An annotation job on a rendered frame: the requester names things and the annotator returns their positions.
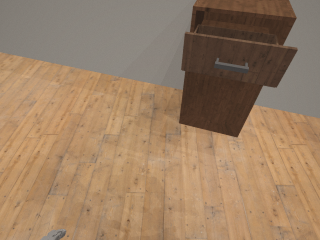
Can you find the drawer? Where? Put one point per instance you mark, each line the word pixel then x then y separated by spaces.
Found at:
pixel 267 60

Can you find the cabinet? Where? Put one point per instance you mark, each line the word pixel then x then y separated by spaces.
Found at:
pixel 223 105

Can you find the handle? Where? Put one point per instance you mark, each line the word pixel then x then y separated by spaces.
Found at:
pixel 231 67

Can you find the left robot hand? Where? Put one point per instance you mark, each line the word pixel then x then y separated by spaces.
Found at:
pixel 55 234

